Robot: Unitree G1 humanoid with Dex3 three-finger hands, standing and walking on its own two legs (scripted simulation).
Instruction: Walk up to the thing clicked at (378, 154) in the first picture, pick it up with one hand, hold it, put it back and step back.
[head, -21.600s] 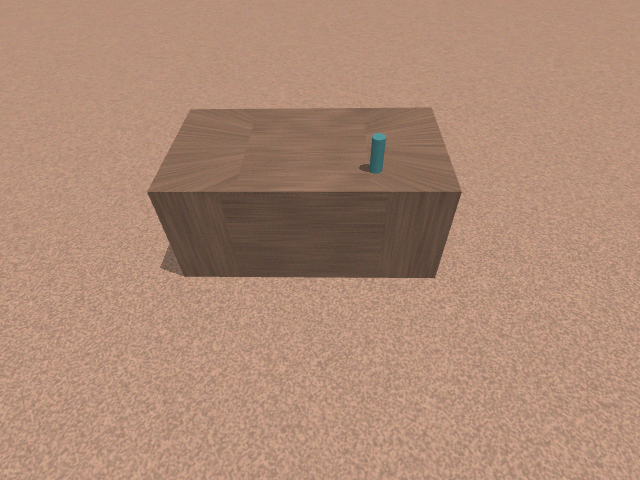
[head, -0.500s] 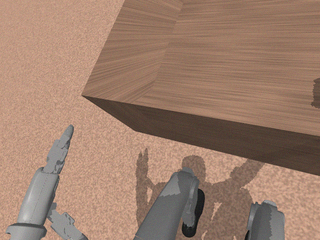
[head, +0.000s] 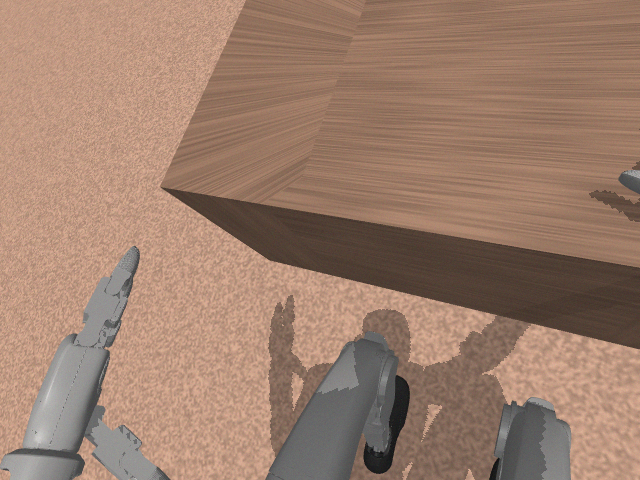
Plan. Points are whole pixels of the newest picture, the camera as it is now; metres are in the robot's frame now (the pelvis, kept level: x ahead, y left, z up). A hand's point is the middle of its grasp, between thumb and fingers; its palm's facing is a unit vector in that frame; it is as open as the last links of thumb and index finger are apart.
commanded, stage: withdraw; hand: right
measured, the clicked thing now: out of the picture +0.54 -0.22 -0.03
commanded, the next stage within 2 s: rise in 0.44 s
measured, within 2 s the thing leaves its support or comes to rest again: neither
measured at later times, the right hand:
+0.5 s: hand out of the picture +0.55 -0.26 +0.05, palm faces +0.24 +0.97 -0.03, open 13.6 cm
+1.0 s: hand out of the picture +0.52 -0.36 +0.15, palm faces +0.42 +0.86 -0.30, open 17.1 cm
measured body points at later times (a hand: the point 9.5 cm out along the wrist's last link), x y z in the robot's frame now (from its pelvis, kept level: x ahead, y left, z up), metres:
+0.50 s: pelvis +0.01 +0.00 +0.04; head +0.19 -0.07 +0.44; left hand +0.17 +0.26 +0.14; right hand +0.53 -0.31 +0.05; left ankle +0.12 +0.13 -0.51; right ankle +0.04 -0.13 -0.51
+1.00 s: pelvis +0.05 -0.01 +0.13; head +0.17 -0.05 +0.57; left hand +0.22 +0.21 +0.12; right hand +0.49 -0.40 +0.17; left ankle +0.12 +0.13 -0.51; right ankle +0.04 -0.13 -0.51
